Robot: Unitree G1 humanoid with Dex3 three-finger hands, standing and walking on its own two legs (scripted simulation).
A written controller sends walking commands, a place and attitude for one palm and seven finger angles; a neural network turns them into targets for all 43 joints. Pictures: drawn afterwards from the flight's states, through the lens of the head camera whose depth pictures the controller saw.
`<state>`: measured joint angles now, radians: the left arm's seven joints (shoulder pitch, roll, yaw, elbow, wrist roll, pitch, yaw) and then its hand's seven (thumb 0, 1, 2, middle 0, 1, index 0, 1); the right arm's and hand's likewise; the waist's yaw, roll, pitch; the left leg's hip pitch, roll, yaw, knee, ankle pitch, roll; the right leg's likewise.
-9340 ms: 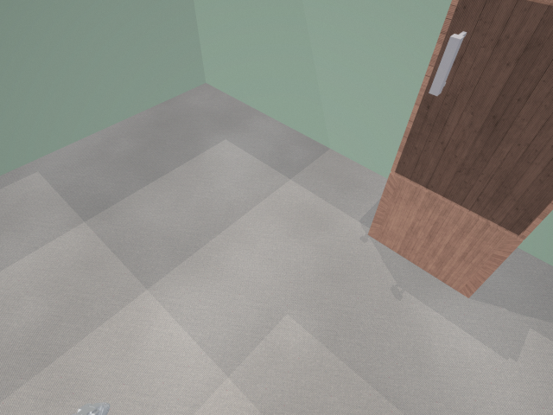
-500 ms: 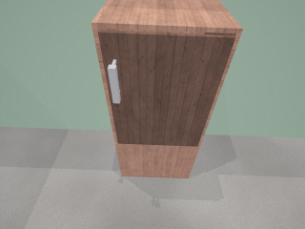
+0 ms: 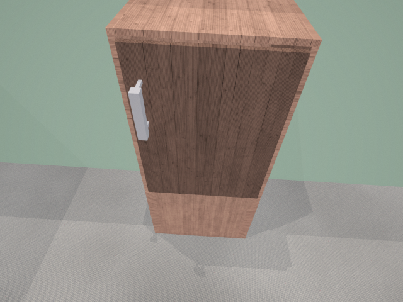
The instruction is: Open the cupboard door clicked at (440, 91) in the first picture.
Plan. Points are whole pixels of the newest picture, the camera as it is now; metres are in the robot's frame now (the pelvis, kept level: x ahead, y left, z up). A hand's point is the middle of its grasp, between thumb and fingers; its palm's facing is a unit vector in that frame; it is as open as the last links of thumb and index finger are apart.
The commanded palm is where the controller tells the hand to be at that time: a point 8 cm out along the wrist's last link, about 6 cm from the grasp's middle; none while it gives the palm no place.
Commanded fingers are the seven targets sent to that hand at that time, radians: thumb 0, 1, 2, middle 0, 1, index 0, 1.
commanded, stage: come to a stop and stand still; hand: left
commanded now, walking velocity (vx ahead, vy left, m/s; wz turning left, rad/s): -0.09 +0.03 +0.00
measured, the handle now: (141, 110) +0.54 +0.20 +0.08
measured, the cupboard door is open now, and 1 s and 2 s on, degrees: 0 0 0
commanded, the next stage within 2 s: look again from close up in 0.64 s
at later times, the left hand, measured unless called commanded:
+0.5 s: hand out of the picture +0.03 +0.22 -0.17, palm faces +0.02 -0.96 -0.27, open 7.4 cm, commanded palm none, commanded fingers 0.00 0.90 0.90 -0.20 -0.30 -0.20 -0.30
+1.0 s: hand out of the picture +0.01 +0.18 -0.18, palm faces +0.00 -0.98 -0.18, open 7.4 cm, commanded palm none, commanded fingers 0.00 0.90 0.90 -0.20 -0.30 -0.20 -0.30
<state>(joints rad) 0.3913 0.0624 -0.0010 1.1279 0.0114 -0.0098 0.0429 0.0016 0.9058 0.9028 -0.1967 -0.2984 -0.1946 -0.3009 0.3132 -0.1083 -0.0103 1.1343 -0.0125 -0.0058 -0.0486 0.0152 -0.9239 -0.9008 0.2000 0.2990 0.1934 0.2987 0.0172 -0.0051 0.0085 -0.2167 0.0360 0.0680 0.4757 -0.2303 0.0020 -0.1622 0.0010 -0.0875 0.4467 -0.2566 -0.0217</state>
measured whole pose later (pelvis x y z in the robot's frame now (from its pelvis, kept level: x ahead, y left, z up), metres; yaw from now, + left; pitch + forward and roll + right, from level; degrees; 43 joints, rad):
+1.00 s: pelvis +0.01 +0.02 +0.00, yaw -1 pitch -1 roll +0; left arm 0.28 0.15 -0.02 1.10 0.01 -0.01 0.03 0.00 0.91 0.90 -0.20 -0.30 -0.20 -0.30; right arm 0.25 -0.16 0.01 1.12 -0.01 -0.02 -0.02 0.01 -0.92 -0.90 0.20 0.30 0.20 0.30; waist 0.01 -0.01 0.03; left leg -0.20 0.00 0.10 0.45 -0.24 0.03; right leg -0.18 -0.03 -0.06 0.47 -0.28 0.00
